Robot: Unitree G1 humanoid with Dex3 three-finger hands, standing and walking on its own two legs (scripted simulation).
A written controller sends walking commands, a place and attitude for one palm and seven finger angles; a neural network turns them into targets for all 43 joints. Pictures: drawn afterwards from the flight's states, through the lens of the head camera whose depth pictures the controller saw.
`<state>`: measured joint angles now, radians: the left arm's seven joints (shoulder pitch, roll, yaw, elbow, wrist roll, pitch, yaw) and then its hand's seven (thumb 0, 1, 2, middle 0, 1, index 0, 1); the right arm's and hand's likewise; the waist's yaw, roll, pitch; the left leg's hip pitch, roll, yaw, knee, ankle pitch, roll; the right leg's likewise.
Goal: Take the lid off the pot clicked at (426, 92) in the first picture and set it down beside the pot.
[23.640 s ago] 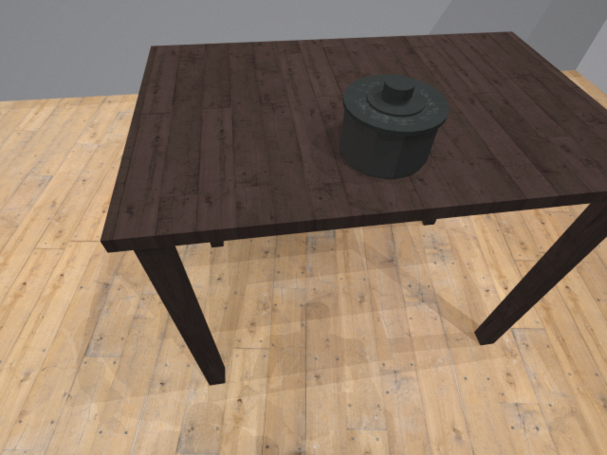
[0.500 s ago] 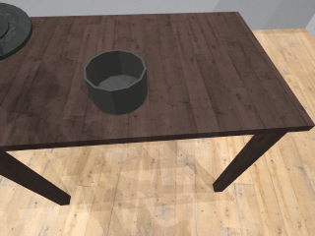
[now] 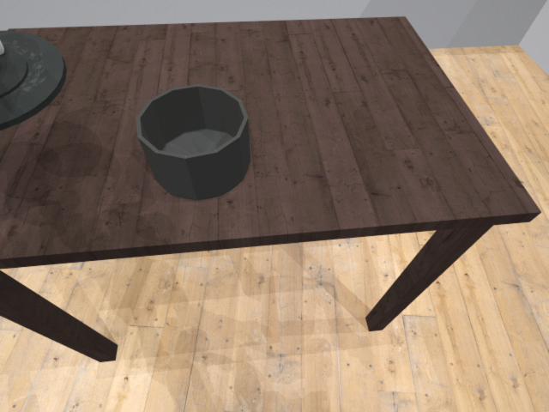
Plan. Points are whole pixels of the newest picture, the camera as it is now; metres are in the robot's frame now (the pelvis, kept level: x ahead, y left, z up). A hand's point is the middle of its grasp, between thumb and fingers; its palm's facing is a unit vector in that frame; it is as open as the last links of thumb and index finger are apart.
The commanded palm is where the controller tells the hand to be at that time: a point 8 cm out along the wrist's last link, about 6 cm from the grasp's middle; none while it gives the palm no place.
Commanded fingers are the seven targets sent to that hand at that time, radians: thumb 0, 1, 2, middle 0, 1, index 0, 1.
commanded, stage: lower the lid onto the table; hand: left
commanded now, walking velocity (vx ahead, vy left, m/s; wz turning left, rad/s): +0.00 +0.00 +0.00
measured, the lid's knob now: out of the picture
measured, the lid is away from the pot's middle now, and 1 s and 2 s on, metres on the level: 0.23 0.23 0.22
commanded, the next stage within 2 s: none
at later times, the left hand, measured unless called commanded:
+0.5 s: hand out of the picture +0.48 +0.31 +0.22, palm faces -0.32 -0.23 -0.92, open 8.0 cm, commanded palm +0.50 +0.32 +0.29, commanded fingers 0.00 0.64 0.93 -0.84 -1.12 -0.79 -1.10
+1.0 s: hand (2, 106) +0.48 +0.31 +0.19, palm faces -0.36 -0.22 -0.91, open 8.0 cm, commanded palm +0.50 +0.32 +0.26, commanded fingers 0.00 0.64 0.93 -0.84 -1.12 -0.79 -1.10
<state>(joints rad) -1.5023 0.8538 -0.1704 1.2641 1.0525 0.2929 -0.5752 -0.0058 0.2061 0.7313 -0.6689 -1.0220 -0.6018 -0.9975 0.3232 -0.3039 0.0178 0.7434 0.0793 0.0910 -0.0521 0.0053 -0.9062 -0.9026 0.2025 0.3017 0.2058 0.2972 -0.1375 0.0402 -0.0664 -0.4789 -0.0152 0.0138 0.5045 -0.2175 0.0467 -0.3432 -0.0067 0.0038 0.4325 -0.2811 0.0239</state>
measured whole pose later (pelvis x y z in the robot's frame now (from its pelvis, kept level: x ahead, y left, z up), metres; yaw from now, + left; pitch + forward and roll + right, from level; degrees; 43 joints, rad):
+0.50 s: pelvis +0.00 +0.00 +0.00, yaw +0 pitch +12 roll -2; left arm -1.45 0.85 -0.16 1.30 1.04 0.22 -0.56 -0.01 0.21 0.73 -0.67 -1.02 -0.60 -1.00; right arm 0.32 -0.30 0.02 0.74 0.09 0.09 -0.07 0.00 -0.91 -0.90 0.20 0.30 0.21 0.30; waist -0.15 0.03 -0.07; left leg -0.51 -0.01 0.02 0.54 -0.24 0.05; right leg -0.37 0.00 0.01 0.45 -0.29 0.03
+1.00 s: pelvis +0.00 +0.01 -0.01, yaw -1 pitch +13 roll -2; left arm -1.37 0.85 -0.12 1.29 1.04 0.15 -0.53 -0.01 0.21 0.73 -0.66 -1.02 -0.59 -1.00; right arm 0.35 -0.29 0.01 0.72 0.08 0.12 -0.06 0.00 -0.91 -0.90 0.20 0.30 0.21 0.30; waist -0.16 0.03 -0.07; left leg -0.55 0.00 0.02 0.59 -0.26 0.05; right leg -0.41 0.01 0.01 0.49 -0.30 0.03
